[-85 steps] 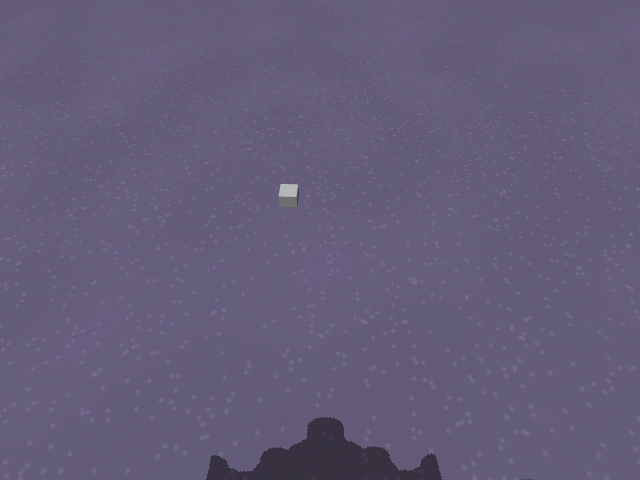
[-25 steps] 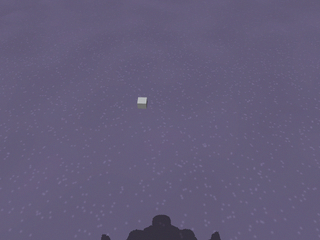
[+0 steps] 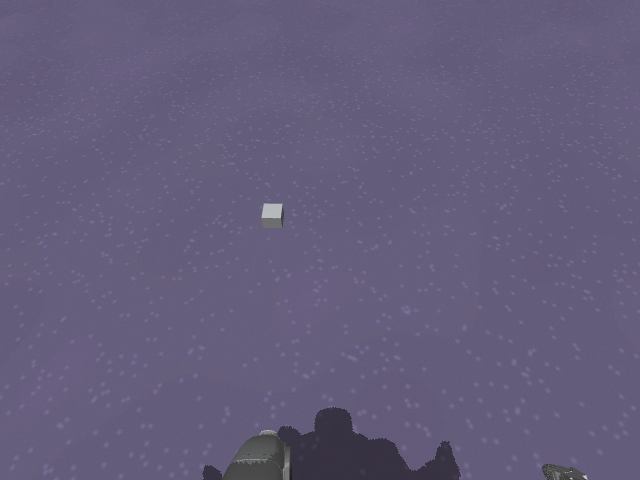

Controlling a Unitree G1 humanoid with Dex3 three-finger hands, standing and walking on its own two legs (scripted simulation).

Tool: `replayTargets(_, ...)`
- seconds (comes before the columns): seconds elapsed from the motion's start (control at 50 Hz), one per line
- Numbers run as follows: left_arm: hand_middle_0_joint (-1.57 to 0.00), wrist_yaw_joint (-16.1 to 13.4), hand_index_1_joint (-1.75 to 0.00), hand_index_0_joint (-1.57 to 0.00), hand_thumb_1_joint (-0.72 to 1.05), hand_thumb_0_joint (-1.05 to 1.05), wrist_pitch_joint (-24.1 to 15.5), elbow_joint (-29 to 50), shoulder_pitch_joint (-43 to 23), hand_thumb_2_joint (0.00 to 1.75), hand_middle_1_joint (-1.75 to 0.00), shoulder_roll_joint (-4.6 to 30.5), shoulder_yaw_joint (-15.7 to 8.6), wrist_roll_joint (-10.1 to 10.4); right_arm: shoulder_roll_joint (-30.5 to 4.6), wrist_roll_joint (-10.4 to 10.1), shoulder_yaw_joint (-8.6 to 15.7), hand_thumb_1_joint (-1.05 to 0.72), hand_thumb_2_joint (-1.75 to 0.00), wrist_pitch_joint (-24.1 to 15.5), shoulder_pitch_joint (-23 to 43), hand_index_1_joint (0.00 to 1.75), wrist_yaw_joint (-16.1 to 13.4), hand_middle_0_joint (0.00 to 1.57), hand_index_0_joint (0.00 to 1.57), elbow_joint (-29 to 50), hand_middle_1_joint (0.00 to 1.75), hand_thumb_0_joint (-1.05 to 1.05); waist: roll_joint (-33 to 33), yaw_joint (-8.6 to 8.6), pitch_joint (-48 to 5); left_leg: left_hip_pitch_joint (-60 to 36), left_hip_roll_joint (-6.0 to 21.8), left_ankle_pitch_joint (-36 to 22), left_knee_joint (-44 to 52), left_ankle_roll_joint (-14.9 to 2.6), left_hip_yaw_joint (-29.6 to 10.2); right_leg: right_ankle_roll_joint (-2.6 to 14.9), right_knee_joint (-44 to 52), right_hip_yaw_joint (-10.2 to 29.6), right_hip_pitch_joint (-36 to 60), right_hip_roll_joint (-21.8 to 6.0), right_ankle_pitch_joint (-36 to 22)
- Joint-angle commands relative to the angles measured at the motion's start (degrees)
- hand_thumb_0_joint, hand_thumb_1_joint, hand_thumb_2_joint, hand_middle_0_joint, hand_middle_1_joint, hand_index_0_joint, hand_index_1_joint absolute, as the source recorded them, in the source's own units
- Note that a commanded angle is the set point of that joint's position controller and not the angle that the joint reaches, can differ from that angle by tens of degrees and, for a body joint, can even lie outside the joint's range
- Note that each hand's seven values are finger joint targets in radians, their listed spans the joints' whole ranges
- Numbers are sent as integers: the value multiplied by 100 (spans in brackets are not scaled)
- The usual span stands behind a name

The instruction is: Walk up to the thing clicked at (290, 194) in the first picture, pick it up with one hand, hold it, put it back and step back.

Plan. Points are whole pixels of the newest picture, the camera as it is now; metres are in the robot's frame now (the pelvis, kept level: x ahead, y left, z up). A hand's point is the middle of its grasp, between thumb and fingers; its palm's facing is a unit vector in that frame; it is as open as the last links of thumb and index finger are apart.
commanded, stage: walk up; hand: left
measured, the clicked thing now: (273, 215) +1.13 +0.25 -0.74
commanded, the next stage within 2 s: none
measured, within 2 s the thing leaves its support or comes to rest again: neither
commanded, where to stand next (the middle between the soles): +0.72 +0.02 m, yaw -2 degrees
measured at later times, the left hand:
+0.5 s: hand (160, 355) +0.30 +0.28 -0.13, palm faces -0.10 -0.89 -0.43, open 7.4 cm
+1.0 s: hand (180, 286) +0.45 +0.30 -0.16, palm faces -0.03 -0.92 -0.38, open 7.4 cm
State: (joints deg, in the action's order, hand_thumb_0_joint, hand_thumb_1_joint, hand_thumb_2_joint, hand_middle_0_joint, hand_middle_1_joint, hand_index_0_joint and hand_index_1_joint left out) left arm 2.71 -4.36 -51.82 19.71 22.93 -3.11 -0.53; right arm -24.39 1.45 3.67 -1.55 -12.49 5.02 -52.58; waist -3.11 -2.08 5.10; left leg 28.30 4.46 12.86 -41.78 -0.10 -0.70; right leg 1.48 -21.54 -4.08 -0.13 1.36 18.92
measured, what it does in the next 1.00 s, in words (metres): walks ahead: left foot, then right foot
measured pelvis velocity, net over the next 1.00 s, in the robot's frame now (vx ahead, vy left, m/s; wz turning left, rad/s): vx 0.42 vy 0.02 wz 0.00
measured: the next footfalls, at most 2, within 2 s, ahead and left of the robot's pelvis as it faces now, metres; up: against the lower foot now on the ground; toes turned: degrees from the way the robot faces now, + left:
left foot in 0.10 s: +0.23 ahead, +0.14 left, +0.00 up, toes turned +4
right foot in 0.50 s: +0.35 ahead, -0.15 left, +0.00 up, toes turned -7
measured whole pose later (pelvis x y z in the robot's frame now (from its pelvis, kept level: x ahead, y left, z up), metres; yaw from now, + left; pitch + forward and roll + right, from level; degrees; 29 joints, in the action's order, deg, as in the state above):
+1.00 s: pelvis +0.42 +0.02 -0.02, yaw +0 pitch -3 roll +0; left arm 1.1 -2.7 -49.7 20.4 24.8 -2.1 0.2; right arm -23.2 0.3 3.7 -4.0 -13.2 4.3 -46.4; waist 0.9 -1.3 6.0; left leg 22.0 1.9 12.5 -37.3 -2.0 4.0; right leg 2.3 -58.7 0.1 -15.3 -3.0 27.8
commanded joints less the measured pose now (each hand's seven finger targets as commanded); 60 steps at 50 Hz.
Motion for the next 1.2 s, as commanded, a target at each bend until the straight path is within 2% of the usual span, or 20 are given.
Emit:
replayTargets(0.0,-20,-92,-30,-20,90,0,-131,546,11,90,-30,1601,-414,16,-814,12,312,-90,-90,-224,697,30,-30,20,20,762,30,0,934,-141,-11,-563,-75,-540,850,-159,411,840,353,708,-467,-1361,-2312)
replayTargets(0.04,-20,-121,-30,-20,90,0,-122,656,-127,90,-30,1694,-410,29,-885,8,390,-90,-90,-234,220,30,-68,20,20,677,30,0,676,168,-193,-1453,-225,-643,1094,-280,527,780,-241,675,-752,-1402,-2688)
replayTargets(0.08,-20,-161,-30,-20,90,0,-85,755,84,90,-30,1336,-273,67,-1309,145,599,-90,-90,-290,-1187,30,-157,20,20,380,30,0,-328,827,-950,-3366,-143,66,1398,-675,184,478,-2764,185,-1690,-760,-2613)
replayTargets(0.1,-20,-168,-30,-20,90,0,-76,819,458,90,-30,896,-171,182,-1807,207,758,-90,-90,-329,-1653,30,-220,20,20,467,30,0,-1506,923,-1449,-4383,1464,772,1867,-1271,-2533,123,-4582,120,-3163,162,-352)
replayTargets(0.12,-20,-246,-30,-20,90,0,-56,710,400,90,-30,1408,-304,186,-1904,-71,778,-90,-90,-332,-1525,30,-230,20,20,579,30,0,-931,922,-1679,-4249,2048,1089,2556,-1871,-3878,226,-5199,934,-3492,316,1288)
replayTargets(0.22,-20,-68,-30,-20,90,0,-10,385,613,90,-30,1308,-251,97,-1257,-155,424,-90,-90,-366,-158,30,-288,20,20,973,30,0,-451,153,-143,-1414,1127,399,2822,-1175,-818,30,-4075,833,-2686,-588,203)
replayTargets(0.32,-20,123,-30,-20,90,0,14,534,104,90,-30,1201,-320,-46,-1457,-69,480,-90,-90,-436,-286,30,-214,20,20,1093,30,0,-697,259,-5,-1179,1172,1467,3057,-1408,-651,-125,-2373,417,-2550,-796,-195)
replayTargets(0.46,-20,32,-30,-20,90,0,-164,241,731,90,-30,1436,-556,-115,-1027,-68,275,-90,-90,-324,-211,30,-179,20,20,1175,30,0,606,-311,-678,-174,496,1242,661,-793,123,77,-1007,61,11,-278,-362)
replayTargets(0.5,-20,-99,-30,-20,90,0,-276,417,1050,90,-30,2188,-665,-78,-695,-110,111,-90,-90,-271,-452,30,-217,20,20,1230,30,0,1979,-418,-419,1399,-671,1745,-2241,-206,315,957,1113,4257,120,-2558,1821)
replayTargets(0.52,-20,-99,-30,-20,90,0,-249,531,627,90,-30,2197,-609,2,-1225,-69,261,-90,-90,-229,-268,30,-284,20,20,1113,30,0,1190,-254,-87,1318,-239,1675,-2525,-201,-297,1370,1034,4466,-465,-2796,2024)
replayTargets(0.62,-20,-142,-30,-20,90,0,-253,651,-19,90,-30,1700,-468,41,-1182,-138,288,-90,-90,-186,-836,30,-186,20,20,582,30,0,1264,124,-89,522,-35,542,-1667,-69,-410,1030,774,1702,-994,-1690,67)
replayTargets(0.76,-20,-144,-30,-20,90,0,-263,729,326,90,-30,1676,-475,25,-842,-38,253,-90,-90,-207,51,30,-42,20,20,918,30,0,1144,-142,-115,190,-16,-154,260,-44,188,1014,307,776,-568,-1617,-1816)
replayTargets(0.86,-20,-178,-30,-20,90,0,-156,837,57,90,-30,1752,-420,44,-852,-55,340,-90,-90,-257,-346,30,-34,20,20,789,30,0,874,276,-355,-1554,-339,-421,1125,-241,686,754,-701,346,-1229,-1456,-1996)
replayTargets(0.88,-20,-177,-30,-20,90,0,-141,894,125,90,-30,1528,-328,10,-1134,-24,455,-90,-90,-292,-1047,30,-89,20,20,585,30,0,225,627,-794,-2645,-378,-192,1201,-421,452,603,-1941,243,-1610,-1223,-2300)
replayTargets(0.9,-20,-185,-30,-20,90,0,-114,933,415,90,-30,1114,-177,74,-1555,53,600,-90,-90,-333,-1615,30,-169,20,20,510,30,0,-945,833,-1157,-3471,405,761,1733,-735,-745,354,-3631,-92,-2499,-745,-1432)
replayTargets(0.92,-20,-195,-30,-20,90,0,-97,957,546,90,-30,962,-178,132,-1976,-12,681,-90,-90,-356,-1644,30,-228,20,20,679,30,0,-1452,763,-1168,-3962,1821,1261,2498,-1338,-3531,138,-4513,137,-3911,197,1010)
replayTargets(0.94,-20,-279,-30,-20,90,0,-56,833,258,90,-30,1528,-269,72,-2020,-226,722,-90,-90,-326,-1410,30,-232,20,20,750,30,0,-711,759,-1043,-3307,2132,1254,2606,-1776,-3756,232,-5048,764,-3835,-239,1251)
replayTargets(1.04,-20,-131,-30,-20,90,0,9,393,718,90,-30,1310,-250,81,-1282,-169,357,-90,-90,-381,-445,30,-304,20,20,962,30,0,-585,127,-209,-1481,1033,-459,2569,-1158,-817,41,-3985,664,-2814,-684,18)
replayTargets(1.12,-20,-15,-30,-20,90,0,18,577,155,90,-30,1170,-260,-9,-1418,-101,397,-90,-90,-391,-589,30,-284,20,20,1059,30,0,-686,330,-25,-1451,1140,176,2709,-1481,-709,-107,-2753,342,-2851,-793,-20)
replayTargets(1.18,-20,21,-30,-20,90,0,-32,588,-51,90,-30,1190,-312,-16,-1457,-101,408,-90,-90,-362,-491,30,-245,20,20,1137,30,0,-609,315,-11,-1022,1051,1007,2716,-1352,-659,-45,-1982,256,-2323,-682,-474)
